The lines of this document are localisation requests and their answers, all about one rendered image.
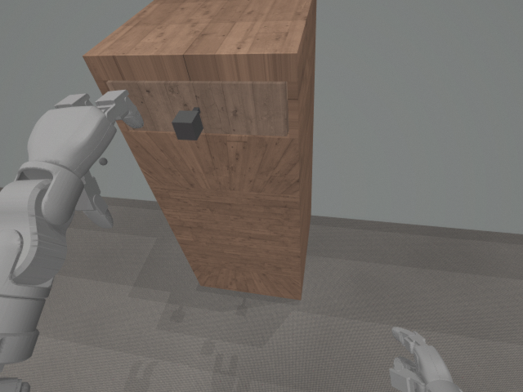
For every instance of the drawer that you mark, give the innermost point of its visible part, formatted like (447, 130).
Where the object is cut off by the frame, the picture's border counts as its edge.
(226, 107)

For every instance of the robot left forearm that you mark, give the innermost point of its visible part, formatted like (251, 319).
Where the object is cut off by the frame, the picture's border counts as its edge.
(36, 209)

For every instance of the right robot hand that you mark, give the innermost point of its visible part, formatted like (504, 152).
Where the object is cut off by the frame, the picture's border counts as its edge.
(409, 376)

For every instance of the handle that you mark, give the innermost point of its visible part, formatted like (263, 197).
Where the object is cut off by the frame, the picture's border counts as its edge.
(188, 124)

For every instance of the cabinet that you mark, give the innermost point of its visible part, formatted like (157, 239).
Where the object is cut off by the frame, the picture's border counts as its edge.
(238, 205)

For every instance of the left robot hand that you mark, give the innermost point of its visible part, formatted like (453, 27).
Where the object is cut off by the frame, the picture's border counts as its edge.
(75, 134)

